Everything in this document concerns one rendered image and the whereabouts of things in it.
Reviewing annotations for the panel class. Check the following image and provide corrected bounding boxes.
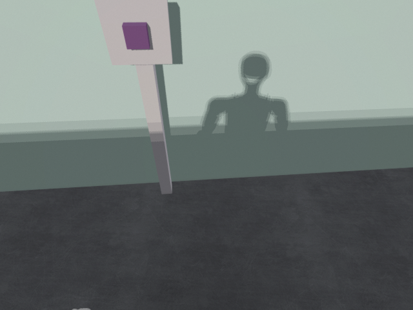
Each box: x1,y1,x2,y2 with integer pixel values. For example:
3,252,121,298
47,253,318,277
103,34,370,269
94,0,172,194

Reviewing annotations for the button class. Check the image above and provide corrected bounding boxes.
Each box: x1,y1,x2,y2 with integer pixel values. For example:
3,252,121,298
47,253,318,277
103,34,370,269
122,22,150,49

